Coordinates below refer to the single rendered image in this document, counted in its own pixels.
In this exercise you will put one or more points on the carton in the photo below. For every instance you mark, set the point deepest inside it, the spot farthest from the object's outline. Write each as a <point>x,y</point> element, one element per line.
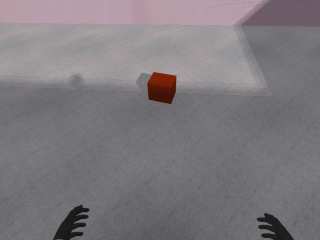
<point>162,87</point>

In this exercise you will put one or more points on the robot right hand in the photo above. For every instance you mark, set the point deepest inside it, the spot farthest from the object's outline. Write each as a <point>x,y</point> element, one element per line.
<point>280,231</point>

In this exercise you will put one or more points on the robot left hand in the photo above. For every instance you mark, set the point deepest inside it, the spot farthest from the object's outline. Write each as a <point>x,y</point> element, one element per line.
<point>64,231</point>

